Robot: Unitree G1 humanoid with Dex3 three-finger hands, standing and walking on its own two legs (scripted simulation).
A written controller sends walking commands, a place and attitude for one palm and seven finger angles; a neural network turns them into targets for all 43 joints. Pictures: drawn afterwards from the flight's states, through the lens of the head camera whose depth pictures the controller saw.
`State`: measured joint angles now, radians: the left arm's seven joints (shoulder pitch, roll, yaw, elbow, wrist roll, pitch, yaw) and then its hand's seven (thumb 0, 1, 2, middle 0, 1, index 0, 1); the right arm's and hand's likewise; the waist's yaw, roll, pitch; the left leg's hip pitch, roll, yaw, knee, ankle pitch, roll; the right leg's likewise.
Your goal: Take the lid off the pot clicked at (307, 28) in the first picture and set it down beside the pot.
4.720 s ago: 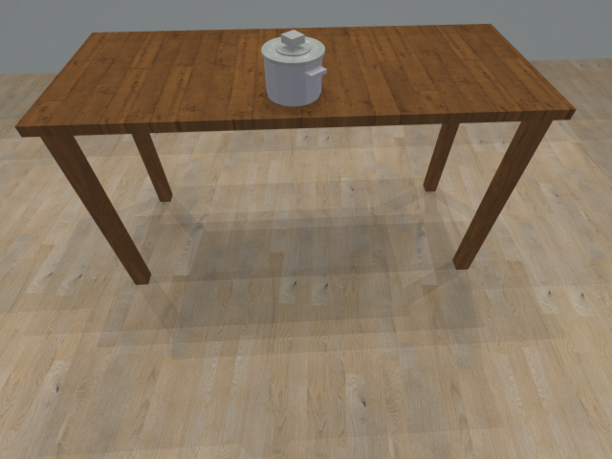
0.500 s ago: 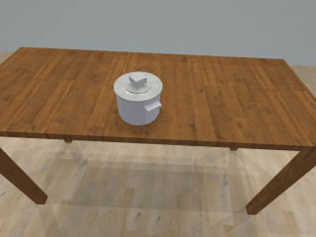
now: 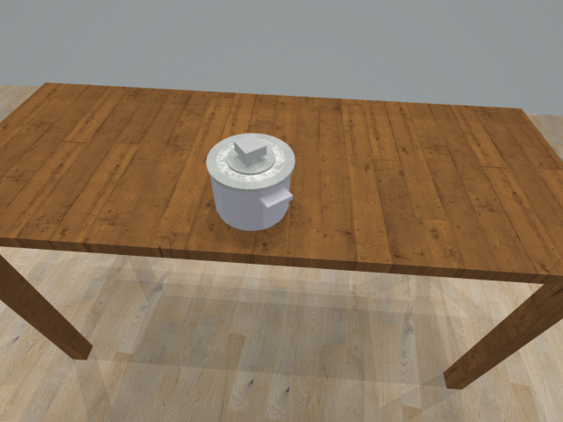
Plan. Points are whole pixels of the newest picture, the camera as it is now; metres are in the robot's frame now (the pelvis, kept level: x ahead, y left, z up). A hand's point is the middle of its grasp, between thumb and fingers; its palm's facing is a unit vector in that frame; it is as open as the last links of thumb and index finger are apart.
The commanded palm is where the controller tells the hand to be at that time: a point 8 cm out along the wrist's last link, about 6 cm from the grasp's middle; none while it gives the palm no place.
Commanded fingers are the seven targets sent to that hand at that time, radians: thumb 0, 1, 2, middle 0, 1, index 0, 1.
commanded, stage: come to a stop and stand still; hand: left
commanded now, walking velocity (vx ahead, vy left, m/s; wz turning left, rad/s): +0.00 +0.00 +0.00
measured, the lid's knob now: (250, 148) +0.52 +0.09 +0.11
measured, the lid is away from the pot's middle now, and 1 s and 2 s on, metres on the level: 0.00 0.00 0.00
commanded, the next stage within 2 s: look again from close up in 0.78 s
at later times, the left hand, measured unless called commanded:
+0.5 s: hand out of the picture +0.02 +0.15 -0.17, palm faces +0.02 -0.98 -0.18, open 7.3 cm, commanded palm none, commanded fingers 0.00 0.90 0.90 -0.20 -0.30 -0.20 -0.30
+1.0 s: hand out of the picture +0.01 +0.14 -0.17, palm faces +0.04 -0.99 -0.17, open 7.4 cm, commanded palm none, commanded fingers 0.00 0.90 0.90 -0.20 -0.30 -0.20 -0.30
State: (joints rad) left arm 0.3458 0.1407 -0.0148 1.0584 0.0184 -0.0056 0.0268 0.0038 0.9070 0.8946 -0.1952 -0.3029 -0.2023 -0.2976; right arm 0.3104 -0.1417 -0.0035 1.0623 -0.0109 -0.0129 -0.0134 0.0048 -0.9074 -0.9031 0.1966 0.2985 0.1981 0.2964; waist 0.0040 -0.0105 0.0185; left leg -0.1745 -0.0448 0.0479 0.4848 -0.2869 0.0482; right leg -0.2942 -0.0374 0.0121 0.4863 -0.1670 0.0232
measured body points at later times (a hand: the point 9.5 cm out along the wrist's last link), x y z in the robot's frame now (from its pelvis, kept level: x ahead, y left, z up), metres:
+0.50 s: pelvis +0.02 -0.02 +0.00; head +0.03 -0.01 +0.45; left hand +0.02 +0.21 -0.16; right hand +0.02 -0.23 -0.16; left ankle -0.01 +0.09 -0.74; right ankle +0.06 -0.14 -0.74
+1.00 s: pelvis +0.02 -0.02 +0.00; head +0.03 -0.02 +0.45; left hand +0.01 +0.19 -0.16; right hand +0.01 -0.22 -0.16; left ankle -0.01 +0.09 -0.74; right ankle +0.06 -0.14 -0.74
